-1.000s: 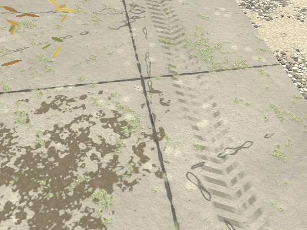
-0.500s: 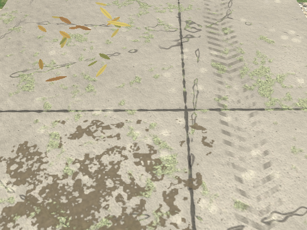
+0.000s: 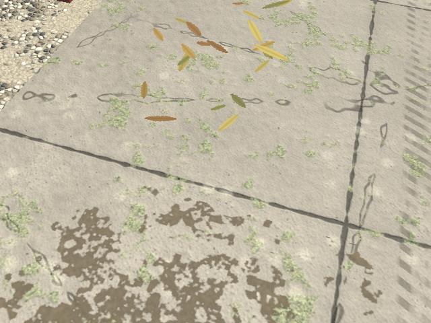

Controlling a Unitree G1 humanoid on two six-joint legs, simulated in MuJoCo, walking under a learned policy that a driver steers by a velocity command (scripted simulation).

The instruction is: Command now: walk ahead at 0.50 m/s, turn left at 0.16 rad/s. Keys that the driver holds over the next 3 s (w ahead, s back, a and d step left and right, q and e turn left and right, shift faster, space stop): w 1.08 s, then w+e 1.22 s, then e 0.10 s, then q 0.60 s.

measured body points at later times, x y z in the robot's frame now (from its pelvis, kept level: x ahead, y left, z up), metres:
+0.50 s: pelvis +0.28 -0.04 -0.01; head +0.31 -0.04 +0.44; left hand +0.43 +0.21 -0.13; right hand +0.24 -0.29 -0.16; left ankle +0.08 +0.06 -0.66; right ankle +0.37 -0.11 -0.74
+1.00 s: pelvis +0.55 +0.00 -0.01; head +0.58 +0.01 +0.44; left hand +0.48 +0.24 -0.16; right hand +0.74 -0.23 -0.12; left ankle +0.66 +0.08 -0.74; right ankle +0.37 -0.11 -0.72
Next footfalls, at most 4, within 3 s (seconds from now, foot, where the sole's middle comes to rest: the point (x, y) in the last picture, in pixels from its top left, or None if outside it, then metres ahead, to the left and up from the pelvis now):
0.42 right None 0.41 -0.11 -0.77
0.98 left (201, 247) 0.70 0.08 -0.77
1.54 right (255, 183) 0.97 -0.10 -0.77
2.06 left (243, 114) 1.33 -0.06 -0.77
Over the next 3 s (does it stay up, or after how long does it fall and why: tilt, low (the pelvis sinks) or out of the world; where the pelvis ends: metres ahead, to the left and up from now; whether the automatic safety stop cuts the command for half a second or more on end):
stays up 1.35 -0.22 -0.01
